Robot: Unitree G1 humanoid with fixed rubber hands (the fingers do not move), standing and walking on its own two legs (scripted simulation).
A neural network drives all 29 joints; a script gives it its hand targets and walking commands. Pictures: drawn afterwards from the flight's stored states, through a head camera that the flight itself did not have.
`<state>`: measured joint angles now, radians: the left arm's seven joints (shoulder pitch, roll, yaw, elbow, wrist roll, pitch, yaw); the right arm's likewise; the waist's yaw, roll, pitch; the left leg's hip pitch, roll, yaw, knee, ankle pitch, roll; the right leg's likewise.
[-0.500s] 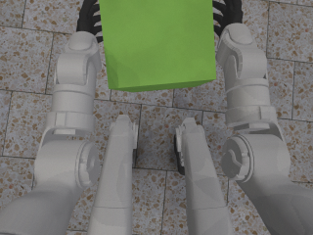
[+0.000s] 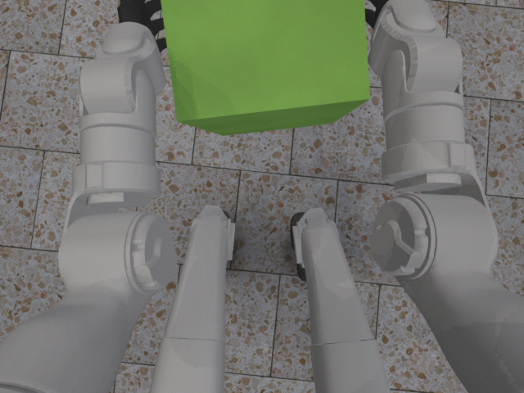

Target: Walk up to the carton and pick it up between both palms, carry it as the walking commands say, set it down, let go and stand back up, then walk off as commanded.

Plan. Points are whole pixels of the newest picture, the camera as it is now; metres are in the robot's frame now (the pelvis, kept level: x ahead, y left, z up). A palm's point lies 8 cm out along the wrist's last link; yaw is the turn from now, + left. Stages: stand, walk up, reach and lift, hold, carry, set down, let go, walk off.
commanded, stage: reach and lift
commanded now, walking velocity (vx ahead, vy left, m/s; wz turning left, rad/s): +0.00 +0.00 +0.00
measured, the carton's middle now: (265, 23) +0.57 +0.02 -0.06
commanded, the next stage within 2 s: none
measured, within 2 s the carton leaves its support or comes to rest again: neither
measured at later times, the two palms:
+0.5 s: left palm (99, 28) +0.50 +0.19 +0.03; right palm (379, 19) +0.51 -0.09 +0.05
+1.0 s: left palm out of the picture +0.48 +0.17 +0.18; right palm out of the picture +0.51 -0.11 +0.19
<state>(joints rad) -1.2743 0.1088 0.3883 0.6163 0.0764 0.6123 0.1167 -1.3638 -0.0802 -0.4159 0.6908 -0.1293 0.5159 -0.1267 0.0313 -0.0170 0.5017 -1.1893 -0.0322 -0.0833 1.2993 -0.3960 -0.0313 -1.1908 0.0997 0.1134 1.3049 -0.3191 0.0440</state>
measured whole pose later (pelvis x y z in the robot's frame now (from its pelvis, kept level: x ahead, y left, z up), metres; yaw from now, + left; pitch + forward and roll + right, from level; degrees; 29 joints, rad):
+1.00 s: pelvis +0.11 +0.03 +0.12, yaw +0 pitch +3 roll -1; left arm -0.74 -0.11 0.41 0.67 0.23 0.61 0.11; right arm -0.81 0.01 -0.42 0.83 -0.23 0.48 0.01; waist 0.04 0.02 -0.02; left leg -0.59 -0.03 -0.11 0.79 -0.27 -0.02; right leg -0.57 0.07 0.15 0.77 -0.28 0.05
